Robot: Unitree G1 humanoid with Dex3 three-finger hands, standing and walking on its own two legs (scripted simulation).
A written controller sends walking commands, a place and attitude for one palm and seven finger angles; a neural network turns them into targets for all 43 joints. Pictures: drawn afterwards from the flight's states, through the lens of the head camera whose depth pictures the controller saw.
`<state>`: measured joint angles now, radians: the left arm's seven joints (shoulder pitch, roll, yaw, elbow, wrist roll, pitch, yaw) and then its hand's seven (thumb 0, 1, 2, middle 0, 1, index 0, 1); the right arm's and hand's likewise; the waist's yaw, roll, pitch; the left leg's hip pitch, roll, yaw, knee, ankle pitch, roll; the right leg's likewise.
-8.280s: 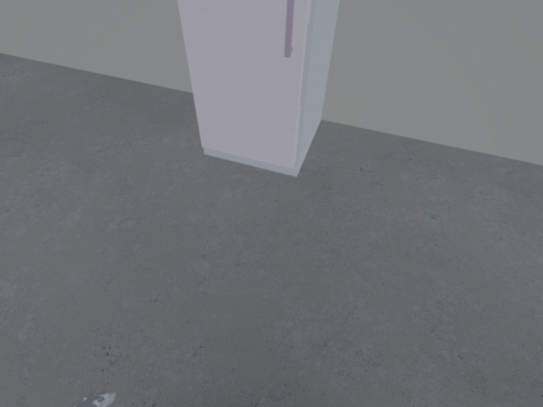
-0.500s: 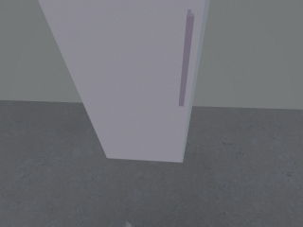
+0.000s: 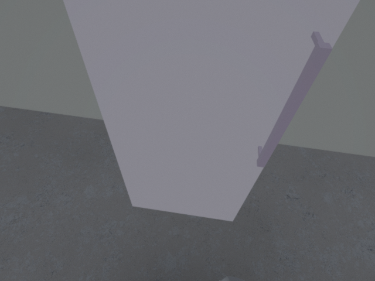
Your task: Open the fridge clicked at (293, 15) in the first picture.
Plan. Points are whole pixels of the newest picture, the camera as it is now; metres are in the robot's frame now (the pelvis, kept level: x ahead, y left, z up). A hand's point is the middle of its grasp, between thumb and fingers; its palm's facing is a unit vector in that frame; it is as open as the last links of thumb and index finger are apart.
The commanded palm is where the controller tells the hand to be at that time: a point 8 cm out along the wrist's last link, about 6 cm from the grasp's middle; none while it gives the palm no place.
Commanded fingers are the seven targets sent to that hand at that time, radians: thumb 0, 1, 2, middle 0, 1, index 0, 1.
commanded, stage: come to a stop and stand still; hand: right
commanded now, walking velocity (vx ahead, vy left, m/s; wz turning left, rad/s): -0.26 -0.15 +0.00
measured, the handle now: (282, 113) +0.47 -0.18 +0.11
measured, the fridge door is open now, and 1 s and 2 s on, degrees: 0 0 0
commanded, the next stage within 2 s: look again from close up in 1.54 s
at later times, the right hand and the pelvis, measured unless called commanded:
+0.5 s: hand out of the picture +0.01 -0.19 -0.18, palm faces +0.01 +0.96 -0.28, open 7.3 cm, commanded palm none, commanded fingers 0.00 -0.90 -0.90 0.20 0.30 0.20 0.30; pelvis -0.02 +0.00 -0.01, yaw +3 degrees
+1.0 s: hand out of the picture -0.07 -0.17 -0.19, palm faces +0.01 +0.98 -0.20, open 7.3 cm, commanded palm none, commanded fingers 0.00 -0.90 -0.90 0.20 0.30 0.20 0.30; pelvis -0.10 +0.01 -0.01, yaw +1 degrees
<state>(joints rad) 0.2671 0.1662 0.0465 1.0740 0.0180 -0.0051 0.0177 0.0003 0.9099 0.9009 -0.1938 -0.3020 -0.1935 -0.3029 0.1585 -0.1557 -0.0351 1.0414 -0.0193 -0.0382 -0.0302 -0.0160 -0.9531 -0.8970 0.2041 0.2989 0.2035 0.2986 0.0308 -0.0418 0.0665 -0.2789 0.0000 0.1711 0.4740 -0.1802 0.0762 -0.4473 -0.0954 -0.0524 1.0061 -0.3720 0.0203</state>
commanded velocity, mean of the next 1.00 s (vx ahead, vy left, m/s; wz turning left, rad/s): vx -0.05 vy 0.01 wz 0.00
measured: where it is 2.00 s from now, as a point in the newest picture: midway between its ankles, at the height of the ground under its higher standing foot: outside the picture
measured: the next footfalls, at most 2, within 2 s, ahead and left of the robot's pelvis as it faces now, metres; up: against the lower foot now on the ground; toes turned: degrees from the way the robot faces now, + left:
right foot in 0.16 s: +0.10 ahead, -0.13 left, +0.00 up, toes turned -4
left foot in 0.48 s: -0.01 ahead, +0.13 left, +0.01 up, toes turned +1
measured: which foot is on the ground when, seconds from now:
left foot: down 0.00-0.22, up 0.24-0.46, down 0.48-1.00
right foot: up 0.00-0.14, down 0.16-0.82, up 0.84-0.96, down 0.98-1.00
